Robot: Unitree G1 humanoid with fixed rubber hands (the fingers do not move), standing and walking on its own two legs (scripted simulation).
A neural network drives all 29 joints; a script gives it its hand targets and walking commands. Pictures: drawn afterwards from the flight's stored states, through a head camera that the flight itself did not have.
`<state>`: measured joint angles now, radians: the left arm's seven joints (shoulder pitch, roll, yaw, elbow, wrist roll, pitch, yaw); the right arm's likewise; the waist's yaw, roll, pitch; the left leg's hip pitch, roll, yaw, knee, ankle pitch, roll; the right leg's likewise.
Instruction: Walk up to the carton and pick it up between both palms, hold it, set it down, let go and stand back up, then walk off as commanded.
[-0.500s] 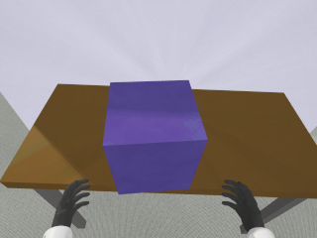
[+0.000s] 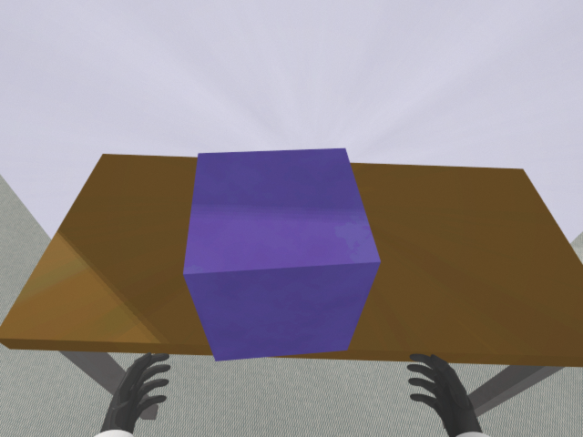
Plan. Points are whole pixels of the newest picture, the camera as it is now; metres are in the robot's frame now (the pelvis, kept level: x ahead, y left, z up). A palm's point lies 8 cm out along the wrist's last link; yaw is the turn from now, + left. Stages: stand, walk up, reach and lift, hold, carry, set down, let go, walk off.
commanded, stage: set down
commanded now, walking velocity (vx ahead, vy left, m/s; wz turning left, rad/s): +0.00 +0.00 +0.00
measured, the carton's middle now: (277, 258) +0.36 +0.05 +0.03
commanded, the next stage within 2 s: let go in 0.62 s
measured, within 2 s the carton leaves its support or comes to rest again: neither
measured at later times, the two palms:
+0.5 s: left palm (132, 424) +0.15 +0.23 -0.06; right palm (463, 428) +0.16 -0.21 -0.06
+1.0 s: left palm (145, 422) +0.16 +0.22 -0.08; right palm out of the picture +0.15 -0.23 -0.08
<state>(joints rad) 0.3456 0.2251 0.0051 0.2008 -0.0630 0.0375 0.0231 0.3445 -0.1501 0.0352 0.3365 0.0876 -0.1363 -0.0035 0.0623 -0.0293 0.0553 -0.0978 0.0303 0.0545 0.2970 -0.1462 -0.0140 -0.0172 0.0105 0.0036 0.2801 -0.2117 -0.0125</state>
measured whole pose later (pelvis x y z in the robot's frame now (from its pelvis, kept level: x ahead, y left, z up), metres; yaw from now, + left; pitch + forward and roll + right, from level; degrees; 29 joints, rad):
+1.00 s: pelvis +0.00 +0.00 +0.00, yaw +0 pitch -4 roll +0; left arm 0.19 0.21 0.01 0.51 0.01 0.12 0.01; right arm 0.15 -0.17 -0.03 0.76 -0.02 -0.18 0.02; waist 0.01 -0.03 0.06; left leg -0.11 0.03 0.05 0.35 -0.18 -0.02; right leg -0.04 0.01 0.00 0.36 -0.25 -0.02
